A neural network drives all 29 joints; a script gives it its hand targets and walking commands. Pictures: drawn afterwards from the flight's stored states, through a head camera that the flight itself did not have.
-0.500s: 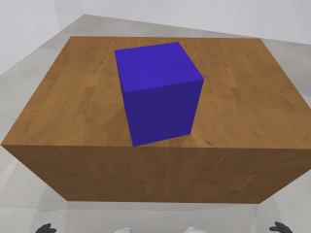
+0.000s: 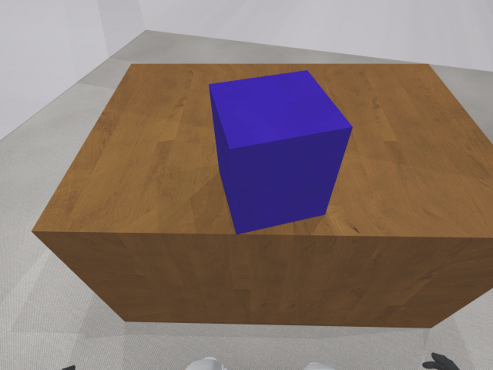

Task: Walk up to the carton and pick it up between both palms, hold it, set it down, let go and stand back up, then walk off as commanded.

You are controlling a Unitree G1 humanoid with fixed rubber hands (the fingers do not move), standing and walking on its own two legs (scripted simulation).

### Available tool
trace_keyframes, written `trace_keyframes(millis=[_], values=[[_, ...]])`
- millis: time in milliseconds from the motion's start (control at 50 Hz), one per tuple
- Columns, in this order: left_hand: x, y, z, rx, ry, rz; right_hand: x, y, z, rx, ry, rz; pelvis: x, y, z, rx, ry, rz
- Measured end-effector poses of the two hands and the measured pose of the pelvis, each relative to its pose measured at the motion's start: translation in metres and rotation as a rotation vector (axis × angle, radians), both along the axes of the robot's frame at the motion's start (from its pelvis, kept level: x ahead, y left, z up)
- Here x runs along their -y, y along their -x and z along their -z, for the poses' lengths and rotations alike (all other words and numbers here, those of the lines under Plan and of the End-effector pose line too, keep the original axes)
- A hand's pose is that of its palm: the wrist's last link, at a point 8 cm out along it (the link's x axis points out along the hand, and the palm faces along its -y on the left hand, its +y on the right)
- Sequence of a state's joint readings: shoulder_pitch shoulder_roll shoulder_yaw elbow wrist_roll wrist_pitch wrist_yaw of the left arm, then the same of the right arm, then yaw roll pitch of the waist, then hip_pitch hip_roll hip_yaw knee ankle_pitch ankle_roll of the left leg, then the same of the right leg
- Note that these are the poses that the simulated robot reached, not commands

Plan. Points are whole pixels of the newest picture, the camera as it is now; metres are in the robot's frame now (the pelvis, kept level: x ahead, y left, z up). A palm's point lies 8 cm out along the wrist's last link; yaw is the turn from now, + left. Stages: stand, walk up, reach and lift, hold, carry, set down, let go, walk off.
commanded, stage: walk up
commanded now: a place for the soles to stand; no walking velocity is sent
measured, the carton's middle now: (271, 154) +0.53 -0.03 +0.04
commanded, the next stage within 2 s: reach and lift in 0.90 s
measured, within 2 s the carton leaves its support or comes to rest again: neither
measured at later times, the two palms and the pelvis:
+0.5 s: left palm out of the picture +0.10 +0.32 -0.08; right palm out of the picture +0.12 -0.33 -0.09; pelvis +0.01 -0.01 +0.00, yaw -1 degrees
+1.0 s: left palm out of the picture +0.12 +0.32 -0.08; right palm out of the picture +0.13 -0.33 -0.10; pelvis +0.01 -0.01 +0.00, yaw -1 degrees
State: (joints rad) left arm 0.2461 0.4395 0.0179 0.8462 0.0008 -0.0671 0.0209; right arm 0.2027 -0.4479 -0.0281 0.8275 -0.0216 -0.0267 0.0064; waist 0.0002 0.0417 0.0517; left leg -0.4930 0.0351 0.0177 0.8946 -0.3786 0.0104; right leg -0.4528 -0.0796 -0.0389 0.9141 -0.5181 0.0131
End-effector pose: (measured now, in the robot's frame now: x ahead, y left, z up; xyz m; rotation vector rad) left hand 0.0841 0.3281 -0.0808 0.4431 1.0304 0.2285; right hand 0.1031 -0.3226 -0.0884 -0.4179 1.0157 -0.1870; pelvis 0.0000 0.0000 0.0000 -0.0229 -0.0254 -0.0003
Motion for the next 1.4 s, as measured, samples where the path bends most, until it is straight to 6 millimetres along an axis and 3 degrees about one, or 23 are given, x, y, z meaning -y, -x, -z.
trace_keyframes(millis=[140,240,640,760,960,1040,1120,1180,1260,1400], values=[[0.003,0.002,0.0,-0.031,-0.012,0.005,0.005,0.008,0.005,-0.017,-0.011,0.023,0.004,0.001,0.0,-0.006,-0.019,0.017],[0.002,0.005,-0.002,-0.045,-0.018,-0.002,0.004,-0.002,0.005,-0.009,-0.017,0.018,0.004,-0.002,0.0,-0.009,-0.022,0.015],[0.003,-0.023,-0.003,-0.027,-0.016,0.016,0.003,-0.028,0.002,0.024,-0.018,0.009,0.004,-0.015,-0.001,-0.026,-0.023,0.021],[0.005,-0.022,-0.004,-0.024,-0.018,0.016,0.004,-0.032,0.001,0.037,-0.02,0.007,0.005,-0.014,-0.001,-0.023,-0.024,0.021],[0.004,-0.025,-0.002,-0.058,-0.019,0.001,0.003,-0.025,0.005,0.032,-0.018,-0.007,0.004,-0.011,-0.001,-0.018,-0.022,0.022],[0.017,-0.051,-0.006,-0.097,-0.011,-0.027,0.004,-0.025,0.014,0.033,-0.058,0.001,0.008,-0.007,-0.001,-0.014,-0.022,0.015],[0.041,-0.1,-0.027,0.034,0.016,0.022,0.007,-0.036,0.007,0.113,-0.068,-0.017,0.011,-0.008,-0.002,-0.008,-0.026,0.017],[0.054,-0.121,-0.044,0.113,0.024,0.054,0.011,-0.042,-0.003,0.163,-0.07,-0.033,0.016,-0.01,-0.005,0.011,-0.036,0.023],[0.063,-0.123,-0.056,0.139,0.027,0.055,0.02,-0.046,-0.021,0.224,-0.064,-0.049,0.024,-0.014,-0.013,0.049,-0.046,0.027],[0.076,-0.097,-0.056,0.092,0.031,0.036,0.03,-0.043,-0.039,0.257,-0.085,-0.035,0.039,-0.016,-0.025,0.076,-0.064,0.031]])
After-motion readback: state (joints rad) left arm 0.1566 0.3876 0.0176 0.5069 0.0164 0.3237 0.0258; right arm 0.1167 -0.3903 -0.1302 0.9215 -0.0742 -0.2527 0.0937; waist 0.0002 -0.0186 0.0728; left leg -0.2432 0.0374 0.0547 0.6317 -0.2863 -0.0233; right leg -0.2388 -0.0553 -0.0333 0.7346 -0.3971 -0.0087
